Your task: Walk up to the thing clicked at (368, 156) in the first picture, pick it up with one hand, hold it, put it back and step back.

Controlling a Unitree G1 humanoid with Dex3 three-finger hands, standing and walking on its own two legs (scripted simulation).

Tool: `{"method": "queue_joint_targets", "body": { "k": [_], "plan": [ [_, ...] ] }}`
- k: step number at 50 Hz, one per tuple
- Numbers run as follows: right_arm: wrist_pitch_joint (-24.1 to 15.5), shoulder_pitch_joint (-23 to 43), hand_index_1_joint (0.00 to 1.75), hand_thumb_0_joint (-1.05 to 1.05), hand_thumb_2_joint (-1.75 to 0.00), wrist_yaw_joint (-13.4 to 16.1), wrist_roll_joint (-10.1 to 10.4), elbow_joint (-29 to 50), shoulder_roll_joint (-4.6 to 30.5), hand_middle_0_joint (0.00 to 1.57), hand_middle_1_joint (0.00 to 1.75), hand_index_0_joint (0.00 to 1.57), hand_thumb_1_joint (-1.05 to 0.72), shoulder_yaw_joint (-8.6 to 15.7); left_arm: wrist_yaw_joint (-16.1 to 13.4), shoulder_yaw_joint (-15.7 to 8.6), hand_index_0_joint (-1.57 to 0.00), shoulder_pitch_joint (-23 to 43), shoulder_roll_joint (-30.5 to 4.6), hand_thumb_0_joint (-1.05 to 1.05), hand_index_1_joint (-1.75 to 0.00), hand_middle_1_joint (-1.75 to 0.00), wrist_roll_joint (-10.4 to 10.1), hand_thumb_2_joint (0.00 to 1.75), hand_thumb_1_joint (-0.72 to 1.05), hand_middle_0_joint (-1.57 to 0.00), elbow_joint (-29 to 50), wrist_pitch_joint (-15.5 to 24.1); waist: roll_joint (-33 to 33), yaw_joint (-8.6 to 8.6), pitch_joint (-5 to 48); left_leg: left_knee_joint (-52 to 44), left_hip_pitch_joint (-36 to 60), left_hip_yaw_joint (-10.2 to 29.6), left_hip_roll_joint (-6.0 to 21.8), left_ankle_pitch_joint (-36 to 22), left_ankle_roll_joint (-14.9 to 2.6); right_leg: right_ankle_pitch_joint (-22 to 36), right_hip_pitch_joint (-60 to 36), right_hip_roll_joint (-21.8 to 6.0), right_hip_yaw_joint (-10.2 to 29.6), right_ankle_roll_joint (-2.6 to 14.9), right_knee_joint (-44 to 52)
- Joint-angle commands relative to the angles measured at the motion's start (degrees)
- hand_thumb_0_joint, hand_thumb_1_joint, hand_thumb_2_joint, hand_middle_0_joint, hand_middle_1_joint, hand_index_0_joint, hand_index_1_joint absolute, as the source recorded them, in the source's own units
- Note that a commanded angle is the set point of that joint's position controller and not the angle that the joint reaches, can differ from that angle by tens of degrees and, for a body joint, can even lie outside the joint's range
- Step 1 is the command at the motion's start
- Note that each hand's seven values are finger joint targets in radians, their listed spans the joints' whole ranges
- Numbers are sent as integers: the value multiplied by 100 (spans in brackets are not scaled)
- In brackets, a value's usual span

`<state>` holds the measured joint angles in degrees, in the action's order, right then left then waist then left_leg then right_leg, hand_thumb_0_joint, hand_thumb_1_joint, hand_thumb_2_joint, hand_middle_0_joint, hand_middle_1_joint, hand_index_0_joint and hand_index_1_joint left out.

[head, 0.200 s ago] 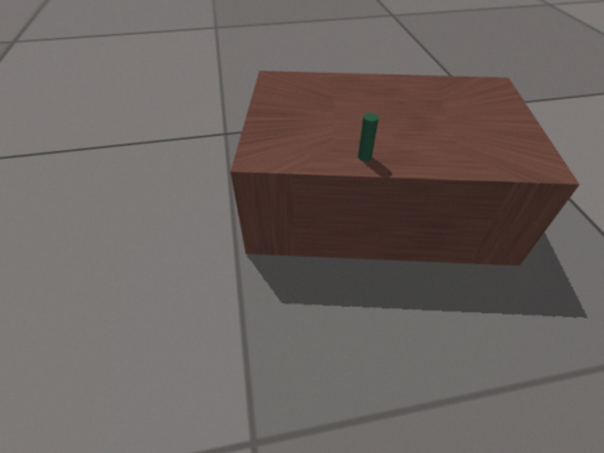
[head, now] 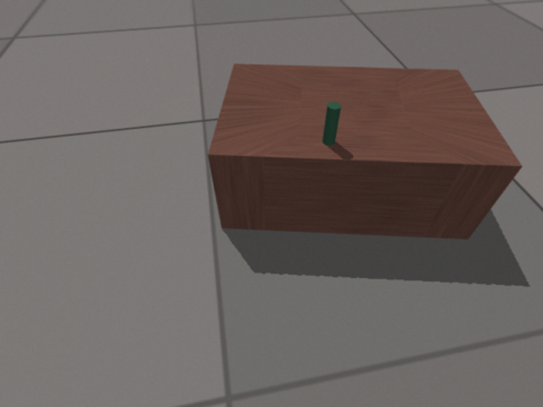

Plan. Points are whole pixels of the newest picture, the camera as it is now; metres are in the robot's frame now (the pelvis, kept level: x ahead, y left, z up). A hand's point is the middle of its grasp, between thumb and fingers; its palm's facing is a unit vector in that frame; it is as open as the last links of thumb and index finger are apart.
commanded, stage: stand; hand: right
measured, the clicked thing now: (331, 124) +1.09 -0.21 -0.25
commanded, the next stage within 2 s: walk up in 0.92 s
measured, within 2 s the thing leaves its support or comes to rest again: neither
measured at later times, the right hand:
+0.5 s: hand out of the picture +0.07 -0.25 -0.16, palm faces -0.02 +0.94 -0.34, open 7.4 cm
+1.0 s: hand out of the picture +0.09 -0.26 -0.15, palm faces -0.02 +0.94 -0.33, open 7.4 cm
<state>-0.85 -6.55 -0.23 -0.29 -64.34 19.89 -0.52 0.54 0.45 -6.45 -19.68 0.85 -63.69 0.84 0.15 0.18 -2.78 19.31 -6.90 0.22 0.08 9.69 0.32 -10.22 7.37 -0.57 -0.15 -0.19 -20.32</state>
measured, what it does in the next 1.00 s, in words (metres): stands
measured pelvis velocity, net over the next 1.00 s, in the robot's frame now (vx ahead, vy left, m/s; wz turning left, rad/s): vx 0.02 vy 0.00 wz -0.01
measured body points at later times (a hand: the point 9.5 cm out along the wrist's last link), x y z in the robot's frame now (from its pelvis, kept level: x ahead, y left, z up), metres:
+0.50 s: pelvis +0.00 +0.00 +0.00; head +0.01 +0.00 +0.45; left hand +0.08 +0.30 -0.13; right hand +0.08 -0.30 -0.13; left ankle +0.01 +0.12 -0.75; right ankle +0.01 -0.12 -0.75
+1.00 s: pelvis +0.02 +0.00 +0.00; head +0.02 +0.00 +0.45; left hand +0.08 +0.30 -0.13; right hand +0.09 -0.30 -0.13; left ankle +0.01 +0.12 -0.74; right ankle +0.01 -0.12 -0.74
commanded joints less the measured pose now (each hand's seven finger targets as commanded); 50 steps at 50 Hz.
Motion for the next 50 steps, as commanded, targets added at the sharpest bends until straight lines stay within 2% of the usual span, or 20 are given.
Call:
{"method": "queue_joint_targets", "body": {
  "k": [1,11,16,18,20,29,36,37,40,45,46,47,48,49,50],
  "plan": [
    [-110,275,30,0,-90,60,-19,322,1202,20,30,20,-90,241,-95,-230,-20,227,-1227,0,-30,-30,-29,90,90,-20,326,117,-82,-33,409,-324,80,566,689,-375,-201,414,-28,-682,567,171,444],
    [-92,235,30,0,-90,64,-14,308,1215,20,30,20,-90,244,-115,-233,-20,231,-1230,0,-30,-30,-49,90,90,-20,316,125,-26,-8,425,-289,106,551,692,-657,-195,699,-143,-694,535,160,437],
    [-91,241,30,0,-90,67,-20,301,1222,20,30,20,-90,235,-111,-231,-20,202,-1227,0,-30,-30,-38,90,90,-20,315,110,4,-37,321,-355,31,577,696,-441,-181,421,-63,-677,525,155,484],
    [-99,246,30,0,-90,71,-14,299,1221,20,30,20,-90,232,-103,-228,-20,207,-1226,0,-30,-30,-34,90,90,-20,309,102,6,-32,354,-361,63,574,705,-485,-179,478,-97,-687,537,170,455],
    [-102,216,30,0,-90,75,-20,278,1223,20,30,20,-90,230,-96,-243,-20,175,-1237,0,-30,-30,-41,90,90,-20,283,85,34,-48,203,-466,-65,608,692,-233,-164,203,-31,-652,526,170,479],
    [-98,225,30,0,-90,71,-10,318,1231,20,30,20,-90,240,-102,-239,-20,178,-1244,0,-30,-30,-25,90,90,-20,307,112,-68,-26,456,-328,169,571,698,-624,-203,616,-123,-696,512,156,458],
    [-91,180,30,0,-90,67,-21,313,1202,20,30,20,-90,237,-106,-248,-20,194,-1263,0,-30,-30,-34,90,90,-20,301,95,-69,0,273,-408,25,584,668,-406,-170,369,-44,-680,528,175,498],
    [-88,203,30,0,-90,66,-16,291,1239,20,30,20,-90,235,-100,-234,-20,141,-1220,0,-30,-30,-44,90,90,-20,289,97,-2,-38,239,-415,21,588,683,-323,-182,306,-41,-673,524,168,517],
    [-105,216,30,0,-90,64,-11,312,1227,20,30,20,-90,236,-102,-240,-20,112,-1244,0,-30,-30,-32,90,90,-20,296,111,-22,-30,392,-361,150,582,695,-576,-182,568,-100,-694,522,159,475],
    [-92,222,30,0,-90,70,-16,299,1242,20,30,20,-90,229,-105,-240,-20,125,-1250,0,-30,-30,-39,90,90,-20,305,110,-4,-38,373,-340,161,571,685,-622,-175,604,-75,-685,519,159,489],
    [-154,-90,30,0,-90,-74,-159,619,1776,20,30,20,-90,622,32,-571,-20,-334,-1765,0,-30,-30,55,90,90,-20,556,174,12,-38,818,140,296,561,480,2420,-566,-2169,22,-399,589,373,127],
    [-151,-154,30,0,-90,-130,-204,579,1806,20,30,20,-90,664,81,-607,-20,-323,-1779,0,-30,-30,117,90,90,-20,537,185,123,-46,365,157,-248,771,555,3274,-658,-2956,487,-522,829,480,-39],
    [-137,-106,30,0,-90,-161,-220,629,1761,20,30,20,-90,661,111,-628,-20,-247,-1727,0,-30,-30,123,90,90,-20,588,184,163,-41,-4,99,-575,850,544,3502,-659,-3188,838,-518,938,500,-61],
    [-143,-16,30,0,-90,-189,-217,734,1690,20,30,20,-90,673,137,-642,-20,-243,-1651,0,-30,-30,140,90,90,-20,667,199,188,-46,-218,102,-724,975,647,3348,-721,-3068,1050,-562,974,544,-158],
    [-169,0,30,0,-90,-206,-220,800,1581,20,30,20,-90,686,136,-636,-20,-268,-1546,0,-30,-30,122,90,90,-20,726,228,164,-54,-407,83,-812,1068,720,2997,-753,-2704,1107,-545,965,561,-259]
  ]
}}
